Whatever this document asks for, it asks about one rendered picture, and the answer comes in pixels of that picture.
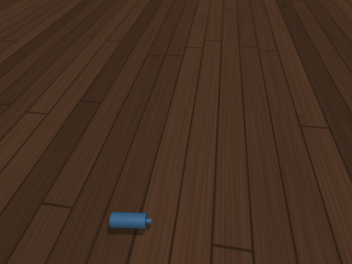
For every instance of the bottle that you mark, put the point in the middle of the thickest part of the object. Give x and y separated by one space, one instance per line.
129 220

